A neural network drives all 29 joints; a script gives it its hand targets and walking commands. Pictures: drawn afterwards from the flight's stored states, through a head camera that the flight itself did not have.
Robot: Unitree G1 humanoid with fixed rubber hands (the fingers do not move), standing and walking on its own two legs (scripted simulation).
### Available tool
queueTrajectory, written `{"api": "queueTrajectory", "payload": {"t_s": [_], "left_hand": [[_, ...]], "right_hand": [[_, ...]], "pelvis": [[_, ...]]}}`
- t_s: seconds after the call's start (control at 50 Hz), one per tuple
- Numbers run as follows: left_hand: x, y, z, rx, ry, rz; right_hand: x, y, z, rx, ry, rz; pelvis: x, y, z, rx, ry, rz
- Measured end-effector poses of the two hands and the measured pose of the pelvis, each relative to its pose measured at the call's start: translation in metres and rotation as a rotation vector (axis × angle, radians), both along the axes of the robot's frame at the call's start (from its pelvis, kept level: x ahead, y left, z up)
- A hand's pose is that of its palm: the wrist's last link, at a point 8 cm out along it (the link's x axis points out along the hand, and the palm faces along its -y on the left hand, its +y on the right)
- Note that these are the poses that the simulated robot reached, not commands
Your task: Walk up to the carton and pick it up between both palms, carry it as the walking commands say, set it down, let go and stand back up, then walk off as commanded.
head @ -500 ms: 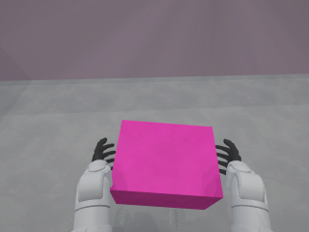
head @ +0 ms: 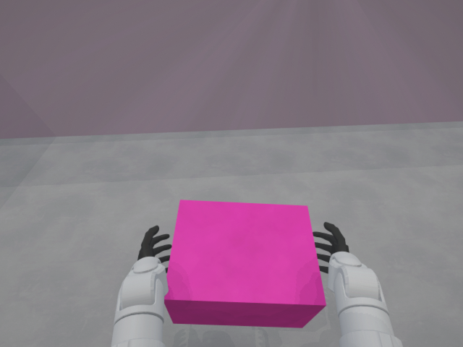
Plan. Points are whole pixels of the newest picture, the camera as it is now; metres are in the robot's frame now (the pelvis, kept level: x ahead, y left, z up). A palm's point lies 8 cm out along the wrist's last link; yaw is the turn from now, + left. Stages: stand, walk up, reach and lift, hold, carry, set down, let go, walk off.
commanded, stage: hold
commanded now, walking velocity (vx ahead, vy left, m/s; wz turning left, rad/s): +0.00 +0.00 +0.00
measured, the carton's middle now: (241, 263) +0.32 +0.00 -0.04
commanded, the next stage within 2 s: set down in 0.08 s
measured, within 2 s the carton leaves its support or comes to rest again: neither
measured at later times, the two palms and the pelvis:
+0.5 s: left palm (151, 254) +0.31 +0.18 +0.01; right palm (328, 252) +0.31 -0.16 +0.01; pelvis +0.02 +0.00 +0.00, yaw +0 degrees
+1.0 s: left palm (152, 281) +0.31 +0.20 -0.09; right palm (311, 278) +0.31 -0.15 -0.09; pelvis +0.01 +0.01 -0.03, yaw +1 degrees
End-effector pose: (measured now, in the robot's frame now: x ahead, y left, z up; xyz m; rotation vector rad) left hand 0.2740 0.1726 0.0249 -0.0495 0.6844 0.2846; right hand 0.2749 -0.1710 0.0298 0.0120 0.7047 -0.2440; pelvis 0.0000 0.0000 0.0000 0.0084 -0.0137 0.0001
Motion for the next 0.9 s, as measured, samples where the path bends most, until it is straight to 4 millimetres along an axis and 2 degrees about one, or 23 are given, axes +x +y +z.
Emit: {"api": "queueTrajectory", "payload": {"t_s": [0.16, 0.34, 0.52, 0.7, 0.9], "left_hand": [[0.016, 0.001, 0.015, 0.006, -0.047, -0.006], [0.021, 0.006, -0.006, -0.001, 0.025, 0.004], [0.037, 0.007, -0.015, -0.005, 0.015, 0.004], [0.045, 0.015, -0.042, -0.03, 0.036, 0.008], [0.045, 0.023, -0.09, -0.011, 0.057, -0.016]], "right_hand": [[0.009, 0.001, 0.008, 0.013, -0.048, -0.017], [0.016, 0.006, -0.012, 0.01, 0.024, -0.003], [0.034, 0.006, -0.019, -0.004, 0.011, 0.017], [0.042, 0.011, -0.043, 0.002, 0.034, 0.055], [0.042, 0.019, -0.09, -0.026, 0.059, 0.067]], "pelvis": [[-0.005, 0.0, -0.001, 0.001, -0.012, 0.0], [0.004, 0.0, -0.001, 0.001, 0.001, 0.0], [0.018, 0.0, 0.0, 0.001, 0.019, 0.0], [0.028, 0.004, -0.003, -0.006, 0.054, 0.0], [0.023, 0.013, -0.019, -0.014, 0.194, 0.006]]}}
